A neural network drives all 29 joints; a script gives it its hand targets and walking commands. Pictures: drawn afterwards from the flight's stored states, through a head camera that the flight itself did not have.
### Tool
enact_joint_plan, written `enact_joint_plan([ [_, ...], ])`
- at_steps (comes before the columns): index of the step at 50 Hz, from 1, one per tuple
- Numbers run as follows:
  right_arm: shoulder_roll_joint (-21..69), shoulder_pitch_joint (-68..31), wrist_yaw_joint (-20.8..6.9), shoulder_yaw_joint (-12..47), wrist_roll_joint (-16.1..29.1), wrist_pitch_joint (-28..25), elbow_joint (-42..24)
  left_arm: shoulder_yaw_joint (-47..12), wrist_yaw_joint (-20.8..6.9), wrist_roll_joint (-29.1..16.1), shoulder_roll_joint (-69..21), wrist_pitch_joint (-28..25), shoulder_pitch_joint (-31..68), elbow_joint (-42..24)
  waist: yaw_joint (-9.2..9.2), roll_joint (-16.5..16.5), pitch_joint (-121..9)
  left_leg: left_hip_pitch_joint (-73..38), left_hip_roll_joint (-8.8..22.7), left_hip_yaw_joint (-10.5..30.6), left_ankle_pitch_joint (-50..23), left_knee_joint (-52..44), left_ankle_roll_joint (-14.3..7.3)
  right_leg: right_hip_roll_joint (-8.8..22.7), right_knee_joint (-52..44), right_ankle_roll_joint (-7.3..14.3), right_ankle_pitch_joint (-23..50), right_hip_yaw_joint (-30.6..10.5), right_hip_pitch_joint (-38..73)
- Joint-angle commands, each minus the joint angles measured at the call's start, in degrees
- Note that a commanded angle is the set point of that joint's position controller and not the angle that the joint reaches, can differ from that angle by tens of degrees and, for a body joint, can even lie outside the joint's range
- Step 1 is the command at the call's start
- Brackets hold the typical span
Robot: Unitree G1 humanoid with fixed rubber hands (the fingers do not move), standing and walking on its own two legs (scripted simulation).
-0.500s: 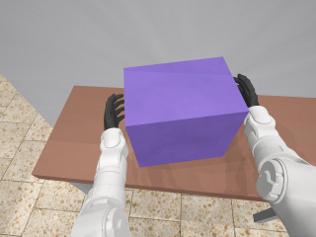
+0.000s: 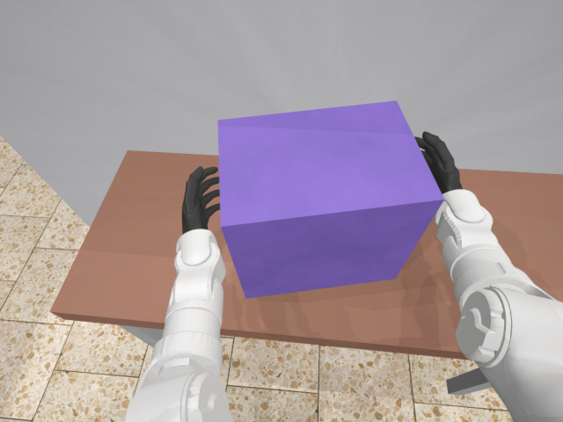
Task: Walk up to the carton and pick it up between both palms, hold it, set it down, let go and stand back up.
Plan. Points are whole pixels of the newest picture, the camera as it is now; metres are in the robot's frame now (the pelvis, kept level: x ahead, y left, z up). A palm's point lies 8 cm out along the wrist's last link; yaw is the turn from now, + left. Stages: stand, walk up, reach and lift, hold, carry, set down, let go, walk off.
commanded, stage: set down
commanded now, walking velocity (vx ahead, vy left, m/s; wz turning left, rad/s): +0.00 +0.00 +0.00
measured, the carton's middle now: (315, 207) +0.44 +0.05 +0.01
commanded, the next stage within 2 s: none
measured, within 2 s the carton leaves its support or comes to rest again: neither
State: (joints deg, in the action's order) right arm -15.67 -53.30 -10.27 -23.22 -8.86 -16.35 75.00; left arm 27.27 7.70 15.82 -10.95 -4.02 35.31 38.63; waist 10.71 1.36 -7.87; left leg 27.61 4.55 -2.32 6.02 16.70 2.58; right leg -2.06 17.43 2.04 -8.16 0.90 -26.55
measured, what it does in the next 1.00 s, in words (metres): stands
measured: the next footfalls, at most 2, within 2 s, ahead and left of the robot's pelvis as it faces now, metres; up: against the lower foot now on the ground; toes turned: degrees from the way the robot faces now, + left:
none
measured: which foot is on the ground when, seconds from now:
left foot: down 0.00-1.00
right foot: down 0.00-1.00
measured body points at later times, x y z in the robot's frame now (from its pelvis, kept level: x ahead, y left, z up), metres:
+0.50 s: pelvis -0.01 +0.00 -0.02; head +0.11 -0.03 +0.42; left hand +0.37 +0.24 +0.01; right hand +0.52 -0.14 +0.03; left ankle +0.00 +0.16 -0.74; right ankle -0.02 -0.10 -0.74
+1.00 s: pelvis -0.03 +0.00 -0.01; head +0.06 -0.03 +0.43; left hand +0.38 +0.26 +0.09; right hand +0.52 -0.17 +0.12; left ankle +0.00 +0.15 -0.74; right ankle -0.02 -0.10 -0.74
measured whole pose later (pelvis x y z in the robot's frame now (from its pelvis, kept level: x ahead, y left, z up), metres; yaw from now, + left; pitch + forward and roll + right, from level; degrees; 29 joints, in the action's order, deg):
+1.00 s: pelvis -0.03 +0.00 -0.01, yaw +0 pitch +22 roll -2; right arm -35.2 -66.4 -13.2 14.9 28.3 -1.9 77.6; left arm 6.9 12.3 -10.0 5.4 9.8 45.9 43.2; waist 16.4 -1.9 -13.2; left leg 39.9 6.1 -0.9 7.7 25.9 3.4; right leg -3.4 23.0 2.3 -8.0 2.0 -36.9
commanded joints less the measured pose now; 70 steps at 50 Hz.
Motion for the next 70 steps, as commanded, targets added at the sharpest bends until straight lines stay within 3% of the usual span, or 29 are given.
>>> enact_joint_plan([
  [1, 4.94, -22.22, -4.61, 8.82, 0.35, 0.44, -2.06, -8.61, -1.36, -0.46, -1.99, 0.53, 18.84, 0.23, 2.87, 5.19, -24.61, -9.39, -3.73, -4.82, -21.03, 3.7, -3.47, 0.17, 0.29, -1.2, 11.19, 1.25, 12.87],
  [5, -7.68, -28.25, -0.53, 20.08, 14.04, 0.92, -0.34, -14.36, 4.13, -9.9, 7.0, 0.02, 21.36, 1.68, 3.86, 4.48, -29.44, -6.4, -3.5, -3.6, -22.57, 6.45, -2.12, -1.8, 1.19, -0.59, 13.36, 0.11, 11.46],
  [9, -12.2, -31.48, 0.35, 27.81, 22.55, 0.92, 1.71, -17.37, 5.7, -15.36, 10.3, -1.39, 23.82, 5.08, 5.1, 4.15, -34.62, -5.0, -3.05, -3.2, -23.18, 9.69, -0.37, -2.72, 3.22, -0.31, 14.52, 0.11, 9.53],
  [15, -18.65, -34.09, 1.1, 30.02, 26.39, -1.0, 2.77, -17.74, 4.93, -18.12, 14.64, -4.83, 24.82, 6.54, 4.77, 5.15, -42.35, -1.44, -3.19, -3.98, -25.96, 13.07, 1.78, -3.6, 7.48, -1.28, 22.39, 0.31, 12.01],
  [22, -22.41, -36.32, 0.81, 31.99, 28.9, -1.48, 5.03, -17.39, 3.63, -20.35, 17.24, -5.46, 24.29, 7.53, 4.03, 9.23, -44.01, 5.52, -3.46, -4.47, -23.48, 13.83, 1.65, -3.84, 10.77, -2.69, 29.98, 0.22, 15.93],
  [29, -24.92, -37.39, -0.5, 33.94, 32.75, -1.25, 2.65, -19.54, 3.19, -23.38, 19.6, -4.49, 25.09, 3.72, 3.64, 9.02, -46.15, 5.29, -3.51, -3.93, -23.74, 14.56, 2.06, -3.97, 11.45, -3.15, 31.93, 0.87, 15.36],
  [35, -26.74, -38.09, -2.09, 36.97, 37.21, 1.98, -3.04, -19.72, 3.6, -24.76, 21.91, -0.08, 25.92, -2.99, 5.23, 8.55, -47.27, 3.67, -3.74, -3.43, -24.62, 14.09, 1.82, -4.16, 11.15, -3.17, 32.55, 0.95, 16.61],
  [44, -27.71, -40.13, -2.98, 37.58, 38.5, 10.84, -5.48, -18.62, 4.49, -25.14, 24.11, 9.97, 30.15, -4.82, 5.52, 9.59, -38.64, 4.16, -4.12, -2.83, -14.33, 10.09, 0.28, -3.51, 8.86, -2.65, 20.6, -0.08, 16.9],
  [45, -27.6, -40.28, -2.99, 37.44, 38.14, 11.91, -4.41, -19.01, 4.54, -25.29, 23.96, 11.01, 30.58, -3.47, 4.93, 10.01, -36.67, 4.28, -4.04, -2.72, -12.48, 9.64, 0.16, -3.46, 8.39, -2.5, 18.53, -0.1, 16.43],
  [50, -28.52, -40.87, -3.15, 34.21, 36.05, 15.64, -5.69, -19.52, 5.53, -25.77, 24.65, 15.56, 34.46, -5.24, 4.0, 7.68, -34.84, 2.95, -4.27, -2.5, -8.77, 8.02, 0.47, -3.13, 6.9, -1.64, 12.27, -0.22, 15.41],
  [56, -30.97, -41.14, -3.58, 31.29, 35.12, 18.43, -6.5, -20.25, 6.51, -25.4, 24.73, 20.67, 36.52, -10.47, 2.47, 3.61, -36.21, -2.54, -4.35, -1.5, -12.43, 7.93, 1.61, -3.32, 6.01, -1.01, 14.65, 0.79, 15.45],
  [61, -33.61, -41.32, -3.73, 29.26, 35.2, 21.35, -10.35, -20.16, 7.19, -25.29, 25.01, 26.27, 36.81, -18.06, 0.99, 2.03, -37.79, -7.16, -4.6, -0.71, -16.54, 7.81, 2.33, -3.87, 5.5, -1.08, 19.67, 1.44, 17.45],
  [66, -34.34, -41.26, -3.59, 29.7, 35.68, 25.27, -15.99, -17.04, 7.09, -25.03, 26.44, 32.15, 35.45, -23.52, 1.61, 4.33, -37.43, -6.87, -5.23, -0.69, -18.82, 6.77, 1.98, -3.75, 5.94, -2.24, 26.37, 0.96, 23.16],
  [70, -32.66, -40.37, -3.65, 31.64, 36.21, 28.04, -15.81, -14.82, 6.04, -24.4, 26.47, 34.8, 33.44, -20.66, 2.27, 7.64, -30.62, -4.14, -5.54, -0.72, -14.24, 4.1, 0.78, -2.75, 5.55, -3.02, 25.98, -0.17, 26.35],
])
